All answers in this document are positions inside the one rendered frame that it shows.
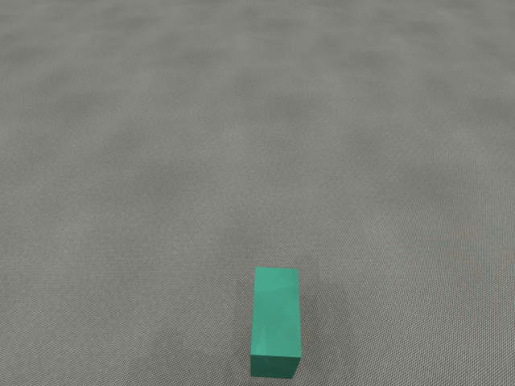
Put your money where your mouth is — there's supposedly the carton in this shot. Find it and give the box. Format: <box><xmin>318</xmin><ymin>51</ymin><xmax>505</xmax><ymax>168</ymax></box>
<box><xmin>250</xmin><ymin>267</ymin><xmax>302</xmax><ymax>379</ymax></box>

